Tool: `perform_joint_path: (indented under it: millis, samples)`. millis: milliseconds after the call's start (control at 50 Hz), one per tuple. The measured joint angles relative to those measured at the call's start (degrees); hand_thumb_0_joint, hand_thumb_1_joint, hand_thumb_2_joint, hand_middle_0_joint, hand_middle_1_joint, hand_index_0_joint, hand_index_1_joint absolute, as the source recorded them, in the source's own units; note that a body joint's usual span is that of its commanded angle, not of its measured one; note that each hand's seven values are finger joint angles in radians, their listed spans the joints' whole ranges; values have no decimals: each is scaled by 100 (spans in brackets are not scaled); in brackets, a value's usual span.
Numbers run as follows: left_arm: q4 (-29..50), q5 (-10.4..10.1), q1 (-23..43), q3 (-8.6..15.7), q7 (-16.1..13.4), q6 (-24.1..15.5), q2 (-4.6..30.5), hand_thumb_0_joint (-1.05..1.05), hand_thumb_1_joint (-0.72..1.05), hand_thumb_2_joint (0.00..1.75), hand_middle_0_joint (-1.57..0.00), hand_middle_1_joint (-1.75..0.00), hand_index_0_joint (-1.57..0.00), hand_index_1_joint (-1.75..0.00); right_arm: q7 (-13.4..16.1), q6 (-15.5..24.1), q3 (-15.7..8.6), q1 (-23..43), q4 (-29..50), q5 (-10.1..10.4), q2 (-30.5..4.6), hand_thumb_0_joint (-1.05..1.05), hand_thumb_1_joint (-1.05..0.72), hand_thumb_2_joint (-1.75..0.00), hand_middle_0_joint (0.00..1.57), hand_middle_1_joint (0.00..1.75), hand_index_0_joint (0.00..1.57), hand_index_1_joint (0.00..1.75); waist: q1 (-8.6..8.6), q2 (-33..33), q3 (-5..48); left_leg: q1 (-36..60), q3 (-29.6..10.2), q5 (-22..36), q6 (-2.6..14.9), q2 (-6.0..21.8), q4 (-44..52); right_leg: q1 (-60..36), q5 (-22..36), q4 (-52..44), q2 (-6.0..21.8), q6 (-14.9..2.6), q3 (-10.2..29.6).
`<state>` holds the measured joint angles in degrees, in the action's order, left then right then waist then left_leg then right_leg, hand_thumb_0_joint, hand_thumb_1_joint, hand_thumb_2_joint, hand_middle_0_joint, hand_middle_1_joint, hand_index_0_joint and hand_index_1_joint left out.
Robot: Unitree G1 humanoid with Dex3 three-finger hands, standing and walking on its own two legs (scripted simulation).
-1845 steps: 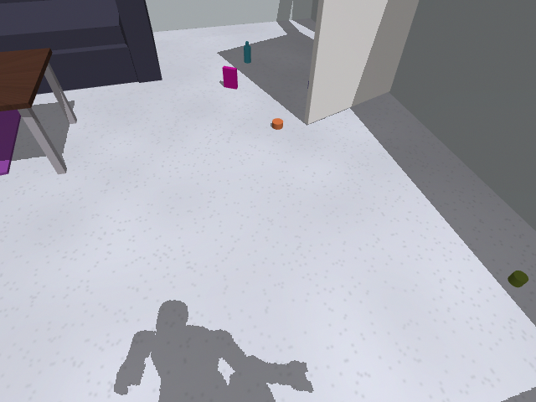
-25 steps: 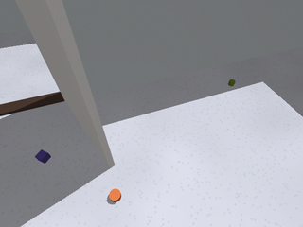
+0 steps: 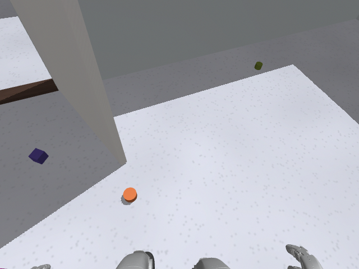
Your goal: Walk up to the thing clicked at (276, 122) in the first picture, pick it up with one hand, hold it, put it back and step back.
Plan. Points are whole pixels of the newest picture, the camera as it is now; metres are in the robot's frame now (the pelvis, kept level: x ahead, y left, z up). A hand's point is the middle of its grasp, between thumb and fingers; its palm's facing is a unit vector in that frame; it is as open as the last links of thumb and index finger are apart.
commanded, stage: step back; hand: left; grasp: from above
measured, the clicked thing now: (130, 194) +0.51 +0.22 -0.74
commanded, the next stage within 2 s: none
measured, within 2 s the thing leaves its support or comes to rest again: neither
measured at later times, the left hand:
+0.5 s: hand out of the picture -0.03 +0.27 -0.14, palm faces +0.09 -0.92 -0.37, open 7.4 cm
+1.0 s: hand out of the picture -0.27 +0.22 -0.13, palm faces +0.02 -0.91 -0.42, open 7.4 cm
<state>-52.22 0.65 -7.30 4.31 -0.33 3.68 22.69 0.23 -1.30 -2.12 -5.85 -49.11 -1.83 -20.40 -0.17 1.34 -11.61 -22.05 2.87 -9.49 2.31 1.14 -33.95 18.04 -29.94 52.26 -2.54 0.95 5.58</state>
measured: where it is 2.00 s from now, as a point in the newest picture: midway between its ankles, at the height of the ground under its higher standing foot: outside the picture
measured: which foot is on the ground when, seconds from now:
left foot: down 0.00-0.10, up 0.12-0.40, down 0.42-0.86, up 0.88-1.00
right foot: up 0.00-0.04, down 0.06-0.44, up 0.46-0.80, down 0.82-1.00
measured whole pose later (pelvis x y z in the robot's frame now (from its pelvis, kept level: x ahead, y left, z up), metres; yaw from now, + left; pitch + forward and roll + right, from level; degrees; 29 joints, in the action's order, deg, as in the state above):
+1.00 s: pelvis -0.32 -0.05 +0.00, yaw +1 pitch -2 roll +2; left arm -48.9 2.5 -13.3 4.1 0.1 3.3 20.1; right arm 1.2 -3.0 -3.2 -9.7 -49.2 -0.4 -24.1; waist 1.7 -1.3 -8.0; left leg -29.8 -7.0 -26.1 -0.7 -6.6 -64.0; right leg 17.0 -17.9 36.9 1.9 -0.4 1.8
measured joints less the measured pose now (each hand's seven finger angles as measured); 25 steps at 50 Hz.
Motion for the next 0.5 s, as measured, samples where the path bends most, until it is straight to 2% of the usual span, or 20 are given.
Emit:
perform_joint_path:
  millis: [60,80,100,140,160,200,260,320,380,420,440,460,500]
  samples:
    - [-6,19,-160,22,81,-62,-60,0,90,90,-20,-30,-20,-30,-24,-65,16,39,44,13,-83,0,-90,-90,20,30,21,30,23,-101,94,-274,39,89,-100,76,-168,-455,482,-1221,156,-137,-244]
    - [-29,44,-194,37,89,-91,-133,0,90,90,-20,-30,-20,-30,-27,-93,3,68,17,34,-147,0,-90,-90,20,30,21,30,10,-260,83,-356,-39,113,-141,166,-251,-500,681,-1386,74,-148,-330]
    - [-29,79,-252,36,107,-102,-206,0,90,90,-20,-30,-20,-30,-18,-124,-23,69,-28,58,-191,0,-90,-90,20,30,21,30,-33,-396,89,-442,-217,-166,-163,151,-383,-492,759,-1409,16,-155,-425]
    - [42,127,-413,11,149,-82,-252,0,90,90,-20,-30,-20,-30,21,-189,-63,-19,-150,84,-183,0,-90,-90,20,30,21,30,59,-314,200,-682,-559,-1232,-234,-253,-1188,-373,825,-1369,143,-215,-378]
    - [65,129,-470,2,144,-74,-281,0,90,90,-20,-30,-20,-30,27,-203,-73,-81,-196,101,-198,0,-90,-90,20,30,21,30,120,-267,236,-771,-723,-1424,-254,-474,-1720,-359,902,-1439,217,-226,-331]
    - [92,138,-525,-10,103,-58,-347,0,90,90,-21,-30,-20,-30,37,-178,-86,-230,-228,149,-267,0,-91,-90,20,30,21,30,140,-282,296,-838,-975,-1449,-257,-770,-2519,-362,1127,-1692,306,-183,-341]
    - [231,150,-489,-3,56,-65,-354,1,90,90,-21,-30,-21,-31,68,-115,-65,-464,-224,176,-344,0,-91,-90,20,30,21,30,106,-310,341,-613,-1048,-1563,-303,-880,-2949,-273,1365,-1903,376,-166,-438]
    - [483,144,-337,-7,-11,-118,-310,1,90,90,-21,-30,-21,-31,93,-147,-52,-612,-255,160,-366,0,-91,-90,20,30,21,30,89,-302,299,-127,-923,-1826,-340,-735,-2489,-112,1484,-1885,433,-155,-575]
    - [726,110,-137,-29,-47,-147,-235,1,90,90,-21,-30,-21,-31,92,-149,-49,-635,-268,129,-333,0,-91,-90,20,30,20,30,58,-242,209,424,-700,-1872,-279,-485,-1407,114,1544,-1709,509,-108,-720]
    - [837,61,-13,-57,-36,-126,-168,0,90,90,-21,-30,-20,-30,71,-90,-58,-622,-255,108,-303,0,-91,-90,20,30,20,30,12,-183,164,840,-551,-1259,-206,-352,-348,316,1527,-1465,575,-50,-802]
    - [847,37,70,-57,-31,-103,-108,0,90,90,-21,-30,-20,-30,69,-61,-75,-556,-284,79,-226,0,-91,-90,20,30,20,30,20,-21,81,899,-474,-1058,-138,-440,-181,393,1524,-1335,681,-13,-743]
    - [832,13,123,-49,-32,-70,-74,0,90,90,-21,-30,-20,-30,46,-53,-69,-503,-285,53,-157,0,-91,-90,20,30,20,30,59,104,28,879,-399,-1020,-90,-497,-195,464,1425,-1219,670,-55,-589]
    - [735,5,156,-40,-55,0,-90,0,90,90,-20,-30,-20,-30,-23,-25,-29,-455,-226,31,-108,0,-91,-90,20,30,21,30,1,63,56,742,-440,-977,-30,-404,-274,676,427,-430,268,-118,-219]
